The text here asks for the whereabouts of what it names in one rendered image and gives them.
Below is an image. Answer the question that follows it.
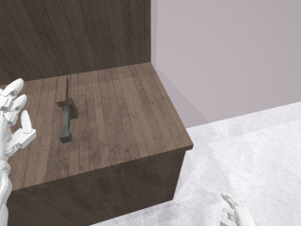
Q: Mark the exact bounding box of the counter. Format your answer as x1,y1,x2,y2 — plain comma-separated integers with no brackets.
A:
0,0,194,226

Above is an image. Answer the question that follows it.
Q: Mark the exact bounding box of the left robot forearm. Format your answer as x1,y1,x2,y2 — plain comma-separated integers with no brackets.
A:
0,160,12,226

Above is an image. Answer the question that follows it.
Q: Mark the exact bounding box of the robot left hand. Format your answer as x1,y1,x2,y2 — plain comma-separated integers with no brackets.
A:
0,78,37,162

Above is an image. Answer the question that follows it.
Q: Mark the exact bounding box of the tap lever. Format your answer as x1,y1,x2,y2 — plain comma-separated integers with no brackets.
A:
59,105,72,143

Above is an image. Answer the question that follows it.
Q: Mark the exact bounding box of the robot right hand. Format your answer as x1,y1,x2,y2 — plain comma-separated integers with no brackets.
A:
219,191,257,226

